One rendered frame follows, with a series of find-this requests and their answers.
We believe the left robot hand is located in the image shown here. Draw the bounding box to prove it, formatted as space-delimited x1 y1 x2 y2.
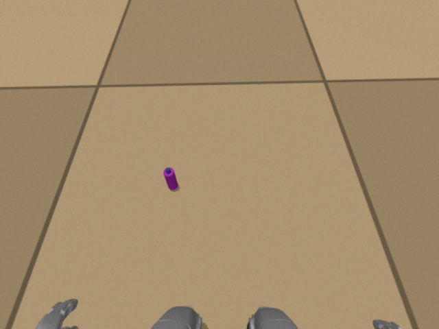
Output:
36 299 79 329

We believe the bottle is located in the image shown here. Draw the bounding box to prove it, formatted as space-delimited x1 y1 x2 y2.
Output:
163 167 178 190

